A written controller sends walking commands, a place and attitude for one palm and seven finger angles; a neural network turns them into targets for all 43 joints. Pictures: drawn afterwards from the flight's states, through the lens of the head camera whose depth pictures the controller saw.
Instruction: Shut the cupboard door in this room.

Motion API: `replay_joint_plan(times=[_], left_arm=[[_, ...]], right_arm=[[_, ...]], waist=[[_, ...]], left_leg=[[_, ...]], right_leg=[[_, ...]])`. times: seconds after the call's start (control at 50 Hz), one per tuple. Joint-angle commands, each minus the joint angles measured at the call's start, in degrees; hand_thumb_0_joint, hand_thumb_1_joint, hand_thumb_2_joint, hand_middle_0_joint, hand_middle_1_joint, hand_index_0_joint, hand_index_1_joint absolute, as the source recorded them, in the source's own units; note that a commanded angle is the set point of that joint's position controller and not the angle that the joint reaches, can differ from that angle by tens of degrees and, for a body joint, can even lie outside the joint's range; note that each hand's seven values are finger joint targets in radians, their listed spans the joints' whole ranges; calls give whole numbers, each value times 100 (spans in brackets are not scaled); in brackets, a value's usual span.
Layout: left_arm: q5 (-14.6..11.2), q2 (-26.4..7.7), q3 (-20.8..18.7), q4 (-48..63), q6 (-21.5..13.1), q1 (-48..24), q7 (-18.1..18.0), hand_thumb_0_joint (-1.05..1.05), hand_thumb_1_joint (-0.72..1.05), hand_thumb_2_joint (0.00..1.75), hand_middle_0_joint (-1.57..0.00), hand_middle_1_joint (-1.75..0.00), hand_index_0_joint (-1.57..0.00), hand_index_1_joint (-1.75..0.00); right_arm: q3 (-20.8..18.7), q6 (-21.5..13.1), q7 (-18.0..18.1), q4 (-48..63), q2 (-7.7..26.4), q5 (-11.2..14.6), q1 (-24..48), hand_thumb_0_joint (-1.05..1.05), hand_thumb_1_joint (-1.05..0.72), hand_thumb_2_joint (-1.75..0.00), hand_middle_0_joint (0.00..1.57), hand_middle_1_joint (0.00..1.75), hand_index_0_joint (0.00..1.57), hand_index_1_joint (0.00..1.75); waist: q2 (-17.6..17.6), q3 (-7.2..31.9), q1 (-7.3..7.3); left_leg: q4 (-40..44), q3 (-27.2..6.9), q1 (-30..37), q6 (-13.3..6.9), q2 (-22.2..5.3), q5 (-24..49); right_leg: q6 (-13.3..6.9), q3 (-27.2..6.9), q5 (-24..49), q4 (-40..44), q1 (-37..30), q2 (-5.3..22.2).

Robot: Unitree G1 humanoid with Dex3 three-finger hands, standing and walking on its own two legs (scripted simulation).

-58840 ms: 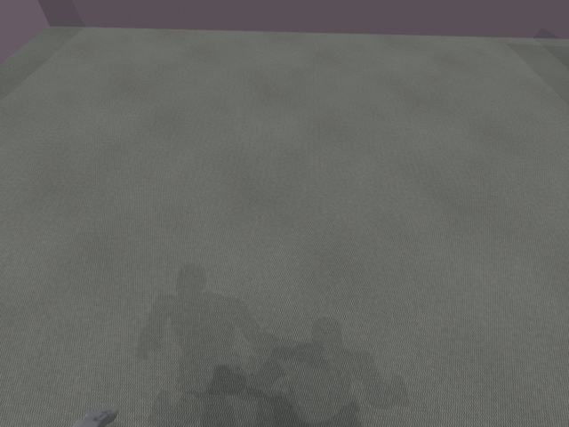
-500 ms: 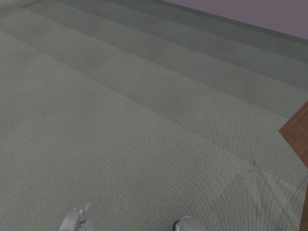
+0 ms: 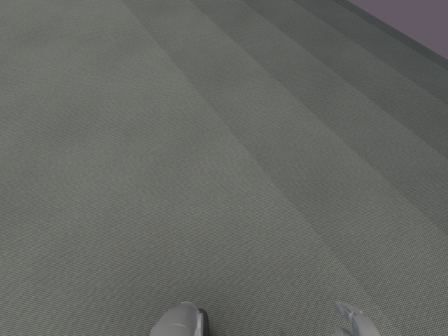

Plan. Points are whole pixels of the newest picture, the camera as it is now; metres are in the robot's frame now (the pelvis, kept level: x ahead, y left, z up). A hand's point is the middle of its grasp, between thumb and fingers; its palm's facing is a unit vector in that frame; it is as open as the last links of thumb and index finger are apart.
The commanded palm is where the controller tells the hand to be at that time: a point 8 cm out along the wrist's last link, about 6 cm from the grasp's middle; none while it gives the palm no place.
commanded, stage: turn to face it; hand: left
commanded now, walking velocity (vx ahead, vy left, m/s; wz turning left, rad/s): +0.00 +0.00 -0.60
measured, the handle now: out of the picture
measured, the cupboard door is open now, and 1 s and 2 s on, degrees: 49 49 49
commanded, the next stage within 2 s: none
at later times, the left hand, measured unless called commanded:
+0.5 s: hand (142, 292) +0.20 +0.18 -0.15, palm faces -0.15 -0.97 -0.20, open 7.4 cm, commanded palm none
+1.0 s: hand (159, 245) +0.30 +0.17 -0.17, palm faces -0.42 -0.88 -0.20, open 7.4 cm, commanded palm none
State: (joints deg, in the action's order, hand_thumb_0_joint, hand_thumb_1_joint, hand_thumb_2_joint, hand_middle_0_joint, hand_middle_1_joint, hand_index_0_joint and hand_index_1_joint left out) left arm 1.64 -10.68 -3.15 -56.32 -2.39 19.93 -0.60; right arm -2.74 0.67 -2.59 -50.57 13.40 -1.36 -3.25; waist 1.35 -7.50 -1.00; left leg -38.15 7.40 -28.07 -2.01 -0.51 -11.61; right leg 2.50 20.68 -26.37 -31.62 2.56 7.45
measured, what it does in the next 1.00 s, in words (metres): walks ahead, turning right: left foot, then right foot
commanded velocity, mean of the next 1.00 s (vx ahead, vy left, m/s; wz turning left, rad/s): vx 0.00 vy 0.00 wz -0.60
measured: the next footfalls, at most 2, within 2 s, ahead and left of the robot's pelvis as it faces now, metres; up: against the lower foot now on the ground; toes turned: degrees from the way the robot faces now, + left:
left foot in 0.02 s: +0.13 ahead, +0.08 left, +0.00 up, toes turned +5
right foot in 0.56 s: +0.09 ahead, -0.13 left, +0.00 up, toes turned -20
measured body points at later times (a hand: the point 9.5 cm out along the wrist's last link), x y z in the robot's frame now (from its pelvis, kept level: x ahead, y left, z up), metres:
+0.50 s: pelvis +0.09 +0.01 +0.01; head +0.13 +0.00 +0.46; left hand +0.21 +0.23 -0.14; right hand +0.12 -0.25 -0.13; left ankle +0.09 +0.08 -0.72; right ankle +0.06 -0.12 -0.69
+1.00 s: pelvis +0.14 +0.02 +0.01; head +0.20 +0.03 +0.45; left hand +0.33 +0.22 -0.15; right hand +0.11 -0.24 -0.12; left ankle +0.20 +0.11 -0.72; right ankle +0.05 -0.09 -0.69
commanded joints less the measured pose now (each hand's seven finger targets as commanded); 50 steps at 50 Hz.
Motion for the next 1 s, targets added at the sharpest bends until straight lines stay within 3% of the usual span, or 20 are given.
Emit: replay_joint_plan(times=[0.0,0.02,0.04,0.08,0.14,0.3,0.42,0.5,0.52,0.54,0.56,0.58,0.62,0.68,0.82,0.88,0.9,0.92,0.94,0.98], left_arm=[[-202,-602,-46,731,-31,175,-50,0,90,90,-20,-30,-20,-30],[-174,-714,-27,747,48,-50,-150,0,90,90,-20,-30,-20,-30],[-174,-547,-9,786,83,-164,-181,0,90,90,-20,-30,-20,-30],[-90,-393,31,388,205,-62,-164,0,90,90,-20,-30,-20,-30],[-70,-337,19,167,368,250,-95,0,90,90,-20,-30,-20,-30],[-26,-375,-190,513,607,-497,69,0,90,90,-20,-30,-20,-30],[-13,-350,-210,770,556,-754,133,0,90,90,-20,-30,-20,-30],[5,-499,-255,748,455,-361,141,0,90,90,-20,-30,-20,-30],[27,-798,-305,673,395,-31,110,0,90,90,-20,-30,-20,-30],[88,-1350,-383,643,316,114,37,0,90,90,-20,-30,-20,-30],[-11,-1536,-397,578,321,297,-12,0,90,90,-20,-30,-20,-30],[-19,-1433,-414,615,337,161,-80,0,90,90,-20,-30,-20,-30],[-35,-1226,-359,714,346,-297,-119,0,90,90,-20,-30,-20,-30],[-37,-1169,-320,870,330,-648,-93,0,90,90,-20,-30,-20,-30],[3,-1373,-394,848,386,-665,-11,0,90,90,-20,-30,-20,-30],[-60,-1270,-376,944,457,-1056,7,0,90,90,-20,-30,-20,-30],[-115,-932,-311,1029,487,-955,21,0,90,90,-20,-30,-20,-30],[-153,-670,-245,1130,501,-833,71,0,90,90,-20,-30,-20,-30],[-93,-850,-243,1173,509,-976,58,0,90,90,-20,-30,-20,-30],[-31,-919,-348,1072,549,-1068,135,0,90,90,-20,-30,-20,-30]], right_arm=[[-296,-210,242,-91,1566,-43,-2227,0,-90,-90,20,30,20,30],[-204,-152,327,-132,1460,51,-2105,0,-90,-90,20,30,20,30],[-125,-185,391,63,1203,27,-1623,0,-90,-90,20,30,20,30],[20,-255,477,147,739,2,-894,0,-90,-90,20,30,20,30],[116,-276,506,29,548,15,-654,0,-90,-90,20,30,20,30],[-45,-71,482,-83,622,-14,-737,0,-90,-90,20,30,20,30],[-186,-63,480,-151,737,-42,-908,0,-90,-90,20,30,20,30],[-265,-42,454,-156,860,14,-872,0,-90,-90,20,30,20,30],[-268,-39,423,-99,758,60,-842,0,-90,-90,20,30,20,30],[-189,-29,394,114,324,92,-738,0,-90,-90,20,30,20,30],[-130,56,433,211,385,76,-588,0,-90,-90,20,30,20,30],[-125,97,448,231,345,78,-468,0,-90,-90,20,30,20,30],[-126,77,438,216,445,66,-391,0,-90,-90,20,30,20,30],[-115,99,386,141,370,55,-625,0,-90,-90,20,30,20,30],[-94,22,427,274,356,104,-637,0,-90,-90,20,30,20,30],[-113,-61,460,89,488,120,-1281,0,-90,-90,20,30,20,30],[-168,-137,486,56,887,66,-1482,0,-90,-90,20,30,20,30],[-268,-151,502,91,1436,-3,-1656,0,-90,-90,20,30,20,30],[-251,-106,504,137,1433,-22,-1716,0,-90,-90,20,30,20,30],[-144,-140,542,286,1092,-64,-1180,0,-90,-90,20,30,20,30]], waist=[[-1726,2652,840],[-770,2738,783],[-286,2061,538],[-732,1427,257],[-697,1173,-7],[-749,543,102],[-987,849,196],[-696,1136,-30],[-24,1340,-184],[1457,1219,-261],[1263,1189,-374],[986,1015,-294],[935,919,-155],[458,1059,51],[801,998,-13],[674,1061,349],[-421,1250,368],[-2011,1307,363],[-1601,1249,448],[-1249,846,217]], left_leg=[[880,-3272,4244,-1539,-2511,6308],[952,-2704,3853,-1665,-2575,5916],[1175,-2332,3153,-1498,-2439,5075],[1537,-1803,2254,-1079,-2011,3813],[1749,-938,1866,-725,-1646,3716],[2196,-565,1565,-713,-1867,1336],[1681,-332,2246,-756,-2143,2037],[591,152,2164,-256,-1891,2230],[-226,483,1707,75,-1488,1458],[-1416,699,81,453,-613,-1544],[-2387,-39,-362,517,-300,-2564],[-2855,-524,-737,490,-407,-2288],[-3054,-780,-1056,574,-478,-1733],[-2456,-681,-432,669,-423,-1282],[-523,-558,333,661,-148,-1253],[1213,-508,1835,624,-98,83],[1921,-1345,2542,400,-966,496],[2096,-2718,2784,-252,-2409,1528],[1967,-2817,2357,-652,-2738,1730],[2084,-2265,1839,-671,-2361,1861]], right_leg=[[67,-1118,-1295,-4240,2727,-376],[-116,-2011,-1234,-4493,2504,-286],[-112,-2049,-873,-4344,2608,-158],[-34,-2286,-342,-3805,2529,-29],[1,-2231,249,-3023,1996,-175],[62,-1893,502,-2429,2353,-363],[-37,-1644,341,-1425,2157,-438],[-238,-1535,1688,237,1125,-588],[-462,-2231,3003,752,480,-162],[-1096,-4023,5149,963,-331,1157],[-1679,-4267,5899,984,-247,1582],[-1776,-4119,5396,986,-236,1410],[-1599,-3871,4969,934,-256,1003],[-1348,-3299,4441,940,194,638],[-1340,-3756,4224,682,482,474],[-814,-3609,3323,158,1439,37],[-483,-3210,1959,-479,2113,-560],[-116,-2340,-823,-1888,2865,-1173],[-121,-2474,-1128,-2891,2710,-900],[-16,-2482,-581,-3719,2892,-718]])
